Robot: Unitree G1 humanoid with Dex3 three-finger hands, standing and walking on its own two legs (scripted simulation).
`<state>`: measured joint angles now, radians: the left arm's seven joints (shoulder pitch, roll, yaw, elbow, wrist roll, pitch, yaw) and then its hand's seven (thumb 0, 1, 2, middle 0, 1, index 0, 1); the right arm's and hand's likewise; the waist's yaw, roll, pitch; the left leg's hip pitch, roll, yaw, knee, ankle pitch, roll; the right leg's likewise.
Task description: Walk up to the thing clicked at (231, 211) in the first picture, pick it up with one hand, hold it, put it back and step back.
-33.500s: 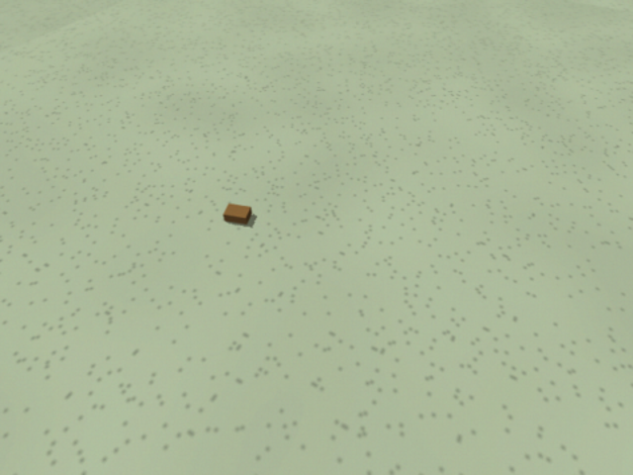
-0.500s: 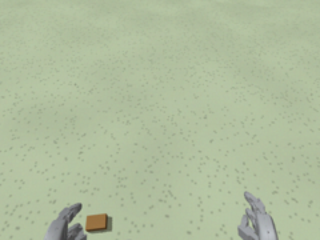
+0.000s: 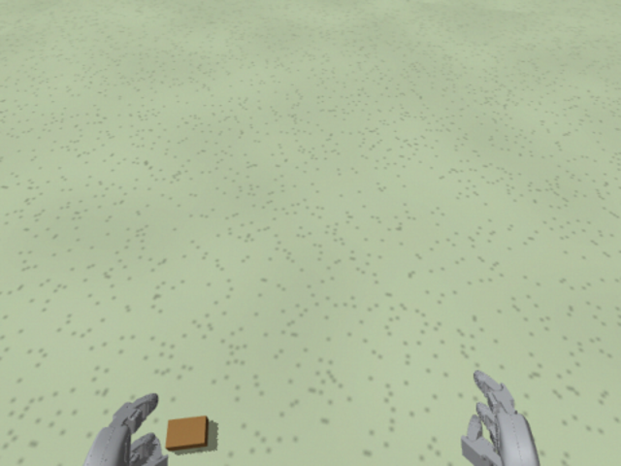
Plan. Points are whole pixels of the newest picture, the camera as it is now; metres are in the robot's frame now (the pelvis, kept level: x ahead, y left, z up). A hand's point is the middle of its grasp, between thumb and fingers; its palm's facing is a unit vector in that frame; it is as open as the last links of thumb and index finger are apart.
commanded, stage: home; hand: left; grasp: from above
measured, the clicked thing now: (187, 433) +0.35 +0.33 -0.69
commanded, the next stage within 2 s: stand in 0.58 s
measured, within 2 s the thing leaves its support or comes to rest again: neither
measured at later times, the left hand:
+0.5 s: hand out of the picture +0.16 +0.18 -0.04, palm faces +0.05 -0.98 -0.20, open 7.4 cm
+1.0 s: hand out of the picture +0.10 +0.25 -0.11, palm faces +0.03 -0.94 -0.33, open 7.4 cm
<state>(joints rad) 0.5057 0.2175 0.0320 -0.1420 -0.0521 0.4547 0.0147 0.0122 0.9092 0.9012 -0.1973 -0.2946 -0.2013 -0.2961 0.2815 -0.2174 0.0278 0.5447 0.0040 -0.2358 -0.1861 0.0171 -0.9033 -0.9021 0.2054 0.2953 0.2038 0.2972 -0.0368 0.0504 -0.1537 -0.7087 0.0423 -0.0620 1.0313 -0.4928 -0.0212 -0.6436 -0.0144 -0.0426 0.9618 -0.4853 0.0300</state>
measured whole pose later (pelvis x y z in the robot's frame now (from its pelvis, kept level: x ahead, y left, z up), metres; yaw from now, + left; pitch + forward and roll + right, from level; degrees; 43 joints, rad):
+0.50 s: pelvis +0.00 +0.00 +0.00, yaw +0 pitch +10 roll -3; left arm 0.51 0.22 0.03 -0.15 -0.05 0.46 0.02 0.01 0.91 0.90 -0.20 -0.29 -0.20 -0.30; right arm 0.29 -0.22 0.03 0.53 0.01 -0.22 -0.18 0.02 -0.90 -0.90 0.21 0.30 0.20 0.30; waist -0.04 0.05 -0.16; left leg -0.72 0.04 -0.06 1.04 -0.50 -0.02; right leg -0.65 -0.02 -0.04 0.96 -0.48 0.03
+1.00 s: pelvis +0.00 +0.01 +0.04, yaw +0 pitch +0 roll -1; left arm 0.22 0.29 0.05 0.77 0.04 0.05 0.03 0.01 0.91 0.90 -0.20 -0.30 -0.20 -0.30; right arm 0.19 -0.29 -0.05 0.90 -0.06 -0.03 -0.01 0.01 -0.91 -0.90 0.20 0.30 0.20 0.30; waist 0.02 -0.01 0.05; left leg -0.38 0.00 -0.01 0.75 -0.37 0.01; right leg -0.34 -0.06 -0.01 0.72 -0.38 0.05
